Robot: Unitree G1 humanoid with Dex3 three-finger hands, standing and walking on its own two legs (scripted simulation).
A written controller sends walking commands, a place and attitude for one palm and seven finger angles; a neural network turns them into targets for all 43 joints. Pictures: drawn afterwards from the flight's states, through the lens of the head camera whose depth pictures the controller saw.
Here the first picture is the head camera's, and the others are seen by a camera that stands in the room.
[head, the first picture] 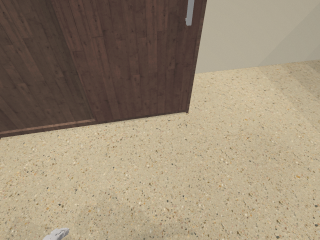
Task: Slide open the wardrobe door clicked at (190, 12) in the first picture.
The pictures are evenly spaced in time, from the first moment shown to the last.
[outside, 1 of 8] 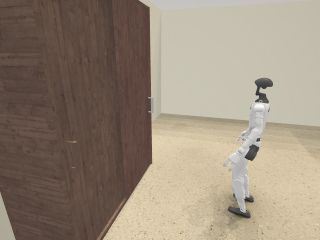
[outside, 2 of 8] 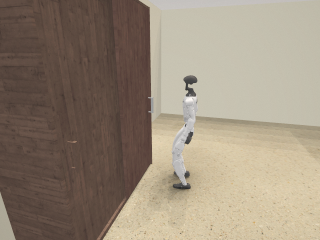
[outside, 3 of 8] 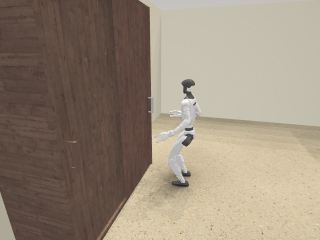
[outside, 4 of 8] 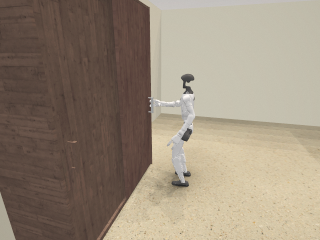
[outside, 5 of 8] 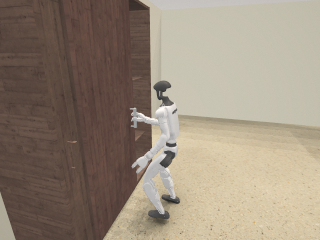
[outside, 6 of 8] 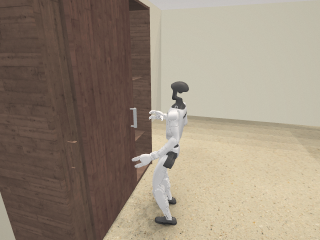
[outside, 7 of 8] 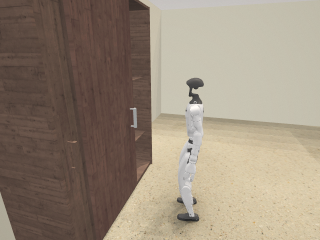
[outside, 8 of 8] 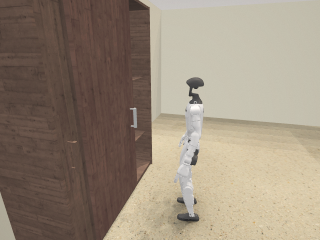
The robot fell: no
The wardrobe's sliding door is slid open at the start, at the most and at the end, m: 0.00 0.53 0.52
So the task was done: yes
